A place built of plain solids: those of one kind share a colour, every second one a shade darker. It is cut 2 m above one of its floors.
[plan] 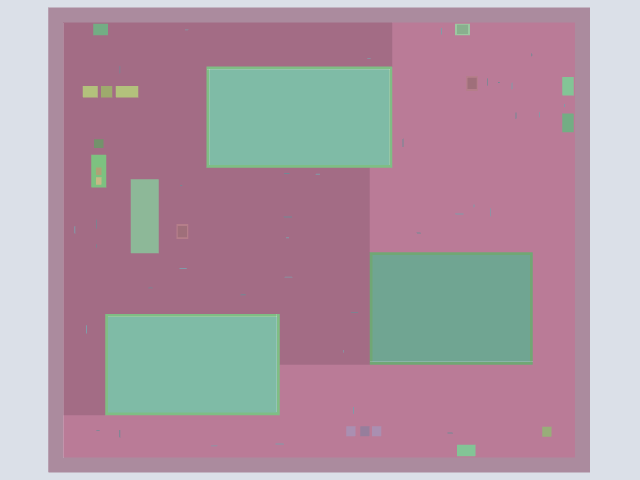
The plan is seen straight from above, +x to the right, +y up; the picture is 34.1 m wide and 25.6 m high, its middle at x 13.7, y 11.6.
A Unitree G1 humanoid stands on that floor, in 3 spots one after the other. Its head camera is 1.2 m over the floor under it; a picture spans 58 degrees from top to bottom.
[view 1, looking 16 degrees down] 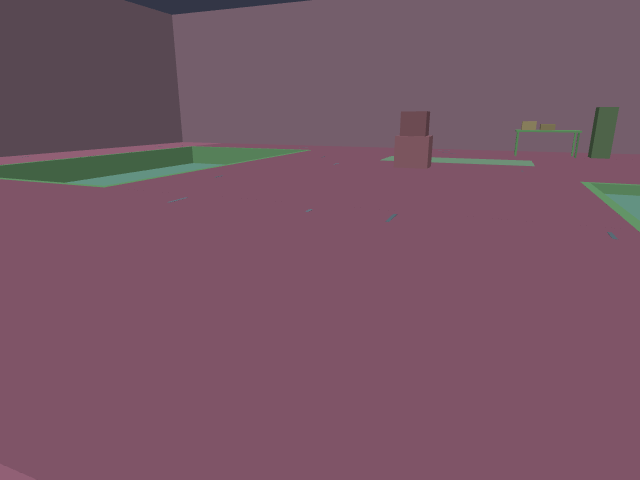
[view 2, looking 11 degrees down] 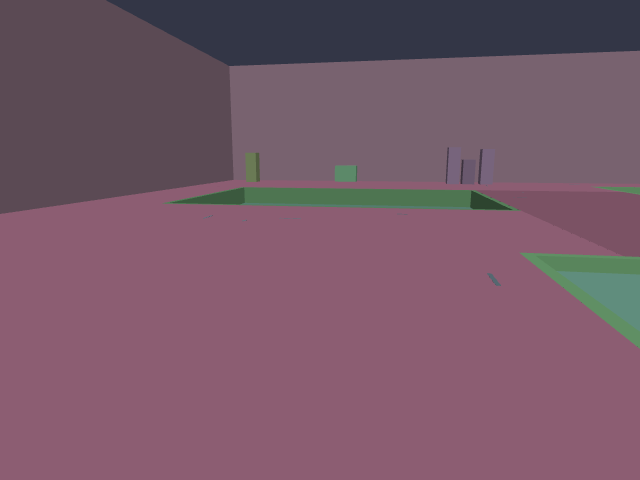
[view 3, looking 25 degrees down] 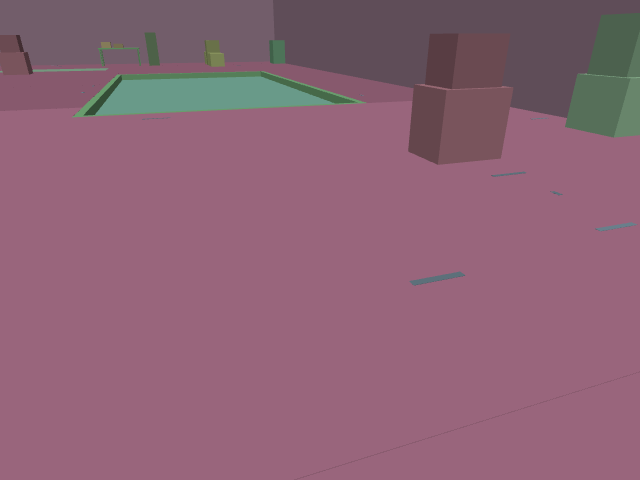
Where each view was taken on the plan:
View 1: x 17.10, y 13.95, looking -158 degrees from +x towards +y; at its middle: floor_deck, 4.35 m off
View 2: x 19.10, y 21.15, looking -80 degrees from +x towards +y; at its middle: floor_deck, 6.29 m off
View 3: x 25.90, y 16.95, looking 161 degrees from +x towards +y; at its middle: floor_deck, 2.84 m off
